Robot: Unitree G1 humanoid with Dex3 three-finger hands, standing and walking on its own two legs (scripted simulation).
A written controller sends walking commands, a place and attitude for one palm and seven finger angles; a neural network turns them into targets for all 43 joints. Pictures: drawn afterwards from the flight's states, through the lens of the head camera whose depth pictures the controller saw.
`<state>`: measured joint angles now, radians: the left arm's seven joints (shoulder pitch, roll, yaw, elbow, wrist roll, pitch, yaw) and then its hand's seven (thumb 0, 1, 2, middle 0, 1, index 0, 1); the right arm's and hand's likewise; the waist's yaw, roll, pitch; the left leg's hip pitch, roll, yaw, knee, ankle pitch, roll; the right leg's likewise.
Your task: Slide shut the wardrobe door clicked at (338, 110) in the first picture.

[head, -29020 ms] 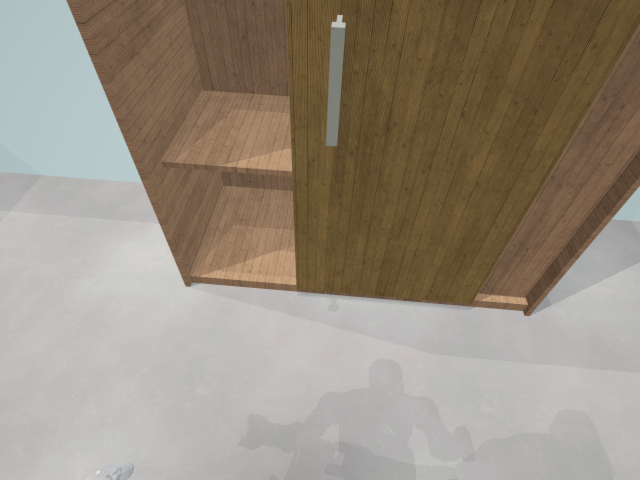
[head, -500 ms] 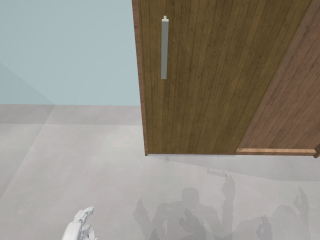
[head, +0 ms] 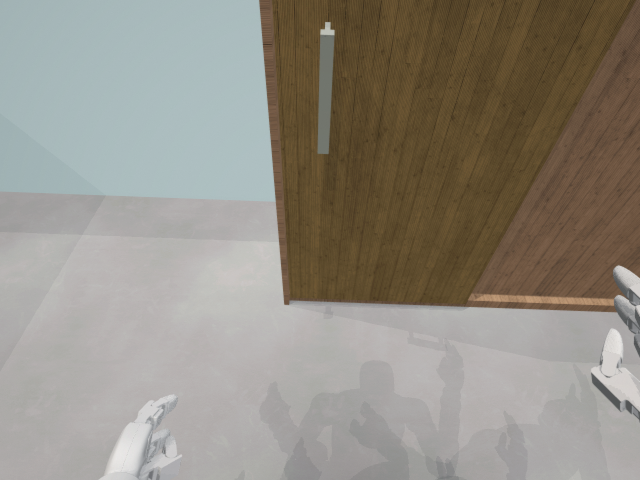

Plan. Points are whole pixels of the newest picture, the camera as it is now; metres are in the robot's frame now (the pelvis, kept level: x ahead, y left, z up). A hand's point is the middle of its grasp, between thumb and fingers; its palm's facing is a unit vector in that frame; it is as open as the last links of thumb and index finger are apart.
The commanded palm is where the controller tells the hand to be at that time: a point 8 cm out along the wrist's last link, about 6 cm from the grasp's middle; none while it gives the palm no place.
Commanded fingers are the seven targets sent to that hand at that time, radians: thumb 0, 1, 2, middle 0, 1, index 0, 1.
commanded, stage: let the arm hang, fingers relaxed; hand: right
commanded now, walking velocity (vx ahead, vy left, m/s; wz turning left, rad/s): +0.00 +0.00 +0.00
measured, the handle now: (325, 92) +0.80 +0.03 +0.09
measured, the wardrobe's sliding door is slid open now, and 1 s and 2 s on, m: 0.00 0.00 0.00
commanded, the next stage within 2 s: look to check the result in 1.04 s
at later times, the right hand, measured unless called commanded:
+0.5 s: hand out of the picture -0.04 -0.23 -0.17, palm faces -0.02 +0.97 -0.24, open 7.3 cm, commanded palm none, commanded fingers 0.00 -0.90 -0.90 0.20 0.30 0.20 0.30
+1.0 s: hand out of the picture +0.12 -0.26 -0.14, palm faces -0.04 +0.94 -0.33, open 7.3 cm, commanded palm none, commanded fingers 0.00 -0.90 -0.90 0.20 0.30 0.20 0.30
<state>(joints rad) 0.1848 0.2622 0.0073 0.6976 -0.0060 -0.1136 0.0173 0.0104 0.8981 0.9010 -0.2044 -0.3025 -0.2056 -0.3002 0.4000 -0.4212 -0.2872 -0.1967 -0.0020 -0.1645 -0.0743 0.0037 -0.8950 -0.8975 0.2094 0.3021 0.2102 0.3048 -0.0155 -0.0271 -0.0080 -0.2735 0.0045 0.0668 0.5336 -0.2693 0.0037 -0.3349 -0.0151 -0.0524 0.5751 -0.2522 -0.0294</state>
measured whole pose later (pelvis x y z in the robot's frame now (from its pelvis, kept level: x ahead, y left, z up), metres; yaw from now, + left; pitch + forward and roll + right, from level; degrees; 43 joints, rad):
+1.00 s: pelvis +0.01 -0.02 +0.02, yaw +0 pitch -1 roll +0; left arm 0.06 0.33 0.01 1.12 0.02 -0.01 -0.01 0.00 0.90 0.90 -0.20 -0.30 -0.21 -0.30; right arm 0.05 -0.34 -0.01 1.11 -0.02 -0.02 0.01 0.00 -0.91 -0.90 0.20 0.30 0.20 0.30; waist 0.01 0.00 0.04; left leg -0.13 0.04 0.05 0.33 -0.19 -0.02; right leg -0.17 0.03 -0.07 0.32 -0.15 -0.05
